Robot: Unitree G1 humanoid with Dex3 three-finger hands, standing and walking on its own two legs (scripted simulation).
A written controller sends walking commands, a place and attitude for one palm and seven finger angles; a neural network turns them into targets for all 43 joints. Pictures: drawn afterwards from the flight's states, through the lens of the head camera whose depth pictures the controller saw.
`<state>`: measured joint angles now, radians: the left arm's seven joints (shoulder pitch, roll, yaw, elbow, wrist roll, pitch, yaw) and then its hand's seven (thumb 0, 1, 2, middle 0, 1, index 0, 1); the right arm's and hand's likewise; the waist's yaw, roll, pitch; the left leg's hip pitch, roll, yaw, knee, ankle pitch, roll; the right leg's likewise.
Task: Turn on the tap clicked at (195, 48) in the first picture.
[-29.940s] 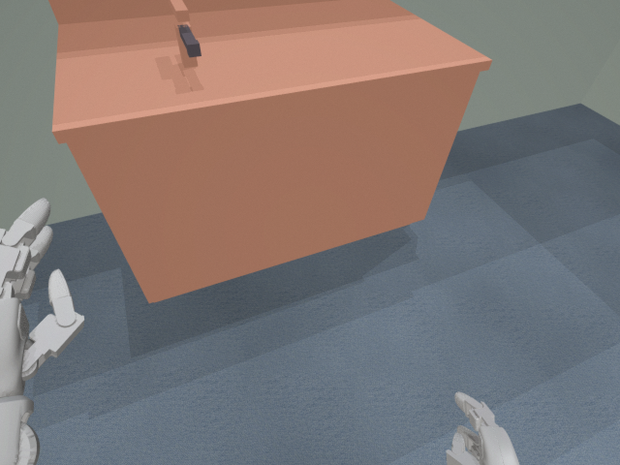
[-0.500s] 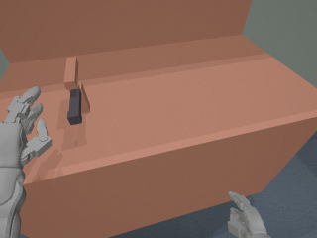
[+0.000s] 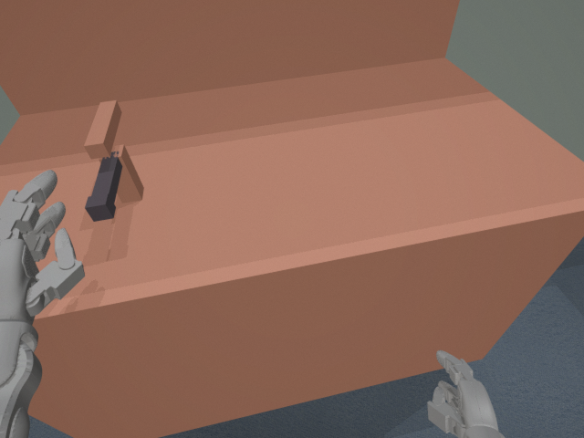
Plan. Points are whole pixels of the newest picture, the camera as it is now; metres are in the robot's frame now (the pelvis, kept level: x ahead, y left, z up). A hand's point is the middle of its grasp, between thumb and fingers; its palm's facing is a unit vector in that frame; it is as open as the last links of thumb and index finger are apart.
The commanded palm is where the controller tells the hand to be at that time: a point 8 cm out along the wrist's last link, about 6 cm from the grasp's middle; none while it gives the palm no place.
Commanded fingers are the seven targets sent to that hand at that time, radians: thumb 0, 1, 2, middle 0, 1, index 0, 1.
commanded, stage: turn the palm inward beside the body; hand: left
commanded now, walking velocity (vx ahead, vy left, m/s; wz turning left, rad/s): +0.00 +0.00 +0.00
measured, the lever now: (100, 207) +0.37 +0.33 +0.13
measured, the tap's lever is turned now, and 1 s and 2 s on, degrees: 0 0 0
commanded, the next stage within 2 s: reach beside the lever's end, fingers flat in 1.46 s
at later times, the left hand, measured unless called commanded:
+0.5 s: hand (47, 280) +0.21 +0.27 +0.19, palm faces +0.45 -0.87 -0.21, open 7.5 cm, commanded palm +0.16 +0.31 +0.20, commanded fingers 0.00 0.90 0.90 -0.20 -0.30 -0.20 -0.30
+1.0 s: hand (33, 304) +0.18 +0.27 +0.19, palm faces +0.48 -0.87 -0.14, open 7.5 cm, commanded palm +0.13 +0.31 +0.20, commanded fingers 0.00 0.90 0.90 -0.20 -0.30 -0.20 -0.30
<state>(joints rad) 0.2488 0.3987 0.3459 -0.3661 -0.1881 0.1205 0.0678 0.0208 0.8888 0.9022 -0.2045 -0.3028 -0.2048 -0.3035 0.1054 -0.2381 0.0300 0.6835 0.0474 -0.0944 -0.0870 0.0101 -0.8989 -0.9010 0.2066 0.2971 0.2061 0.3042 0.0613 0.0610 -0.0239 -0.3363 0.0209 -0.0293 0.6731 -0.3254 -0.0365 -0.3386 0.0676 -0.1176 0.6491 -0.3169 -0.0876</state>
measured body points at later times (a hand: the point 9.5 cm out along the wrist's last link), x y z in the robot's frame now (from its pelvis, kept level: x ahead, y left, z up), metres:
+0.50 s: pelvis +0.02 +0.03 +0.01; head -0.01 +0.00 +0.46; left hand +0.18 +0.32 +0.20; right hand +0.24 -0.17 -0.06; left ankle +0.02 +0.14 -0.72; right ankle +0.03 -0.04 -0.72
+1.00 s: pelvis +0.00 +0.04 +0.01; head -0.04 +0.01 +0.46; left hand +0.15 +0.31 +0.20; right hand +0.23 -0.16 -0.05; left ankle +0.02 +0.14 -0.72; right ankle +0.03 -0.04 -0.72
